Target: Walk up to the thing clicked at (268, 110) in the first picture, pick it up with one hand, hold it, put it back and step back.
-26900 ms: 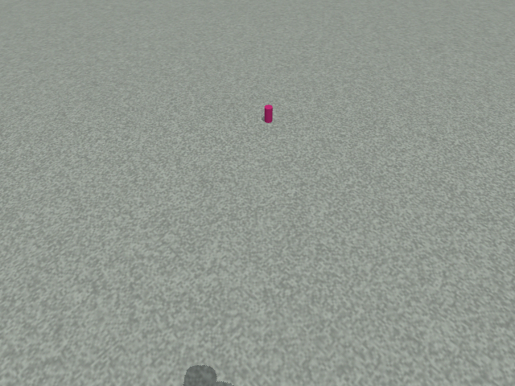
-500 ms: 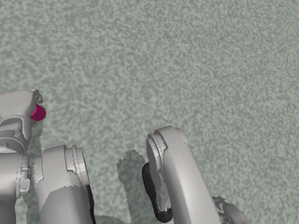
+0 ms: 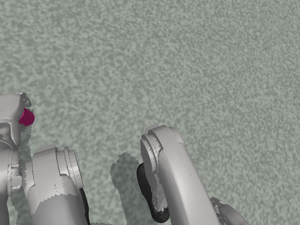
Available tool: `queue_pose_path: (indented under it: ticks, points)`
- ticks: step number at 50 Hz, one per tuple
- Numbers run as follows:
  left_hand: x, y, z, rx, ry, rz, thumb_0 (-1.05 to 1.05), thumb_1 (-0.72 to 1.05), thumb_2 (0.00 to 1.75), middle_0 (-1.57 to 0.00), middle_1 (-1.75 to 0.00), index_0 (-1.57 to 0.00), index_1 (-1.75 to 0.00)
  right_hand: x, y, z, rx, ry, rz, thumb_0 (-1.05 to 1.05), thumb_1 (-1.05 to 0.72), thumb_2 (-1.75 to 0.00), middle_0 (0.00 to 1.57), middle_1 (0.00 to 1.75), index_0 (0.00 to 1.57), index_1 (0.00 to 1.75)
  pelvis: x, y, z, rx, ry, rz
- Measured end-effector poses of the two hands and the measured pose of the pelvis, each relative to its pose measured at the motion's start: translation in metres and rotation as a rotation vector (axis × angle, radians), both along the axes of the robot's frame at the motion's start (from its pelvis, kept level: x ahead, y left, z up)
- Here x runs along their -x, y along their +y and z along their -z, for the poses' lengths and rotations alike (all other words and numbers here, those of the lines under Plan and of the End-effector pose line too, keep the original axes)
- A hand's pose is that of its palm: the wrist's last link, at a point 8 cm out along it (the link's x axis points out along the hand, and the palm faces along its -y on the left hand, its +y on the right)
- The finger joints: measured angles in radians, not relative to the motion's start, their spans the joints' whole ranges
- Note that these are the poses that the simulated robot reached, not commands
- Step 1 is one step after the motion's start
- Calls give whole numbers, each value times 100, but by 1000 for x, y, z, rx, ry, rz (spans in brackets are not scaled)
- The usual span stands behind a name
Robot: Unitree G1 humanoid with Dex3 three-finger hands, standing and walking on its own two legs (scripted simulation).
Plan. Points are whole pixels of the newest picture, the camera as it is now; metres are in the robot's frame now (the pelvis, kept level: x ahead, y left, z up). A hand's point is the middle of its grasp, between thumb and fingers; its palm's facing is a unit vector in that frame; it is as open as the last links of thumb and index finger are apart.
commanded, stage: open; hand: left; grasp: from above
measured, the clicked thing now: (19, 115) +0.43 +0.28 -0.25
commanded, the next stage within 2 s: withdraw in 0.72 s
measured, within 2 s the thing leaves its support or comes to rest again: neither
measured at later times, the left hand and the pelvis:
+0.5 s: hand (15, 117) +0.41 +0.28 -0.21, palm faces -0.44 -0.14 -0.89, open 12.0 cm; pelvis +0.00 +0.00 +0.00, yaw +0 degrees
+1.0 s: hand (14, 114) +0.42 +0.28 -0.21, palm faces -0.40 -0.14 -0.91, open 13.5 cm; pelvis +0.00 +0.00 +0.00, yaw +0 degrees
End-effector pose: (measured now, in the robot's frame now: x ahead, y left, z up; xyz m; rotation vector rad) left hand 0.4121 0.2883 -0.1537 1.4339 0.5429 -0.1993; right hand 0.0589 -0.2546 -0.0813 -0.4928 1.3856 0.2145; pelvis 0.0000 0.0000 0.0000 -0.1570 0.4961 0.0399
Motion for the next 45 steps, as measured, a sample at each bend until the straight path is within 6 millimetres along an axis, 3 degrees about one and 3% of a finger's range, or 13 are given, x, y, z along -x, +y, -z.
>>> queue_pose_path:
  ticks: [11, 21, 34, 45]
  points:
    - [-7, -3, 0, -1, -39, 3, 0, 9, 62, -57, -71, -59, -67, 10, 0, -5, 10, 15, 12, 0, -91, -90, 20, 30, 20, 30, 0, 1, 1, 11, 1, 5]
    - [-7, 0, 2, -10, -4, -7, 0, -14, 74, -36, -84, -40, -80, 5, 3, -4, -11, 18, 11, 0, -91, -90, 20, 30, 20, 30, -2, 2, -1, 11, 11, 3]
    - [-5, -4, 0, 1, -12, -7, 0, -32, 89, -19, -101, -23, -98, -5, 0, -2, -16, 0, -9, 0, -90, -90, 20, 30, 20, 30, -1, -1, -2, 4, 8, 4]
    - [-6, -4, 0, 4, -8, -3, 0, -39, 98, -12, -110, -15, -107, 2, -1, -4, -1, 3, 0, 0, -90, -89, 20, 30, 20, 30, 0, 0, -1, 6, 1, 5]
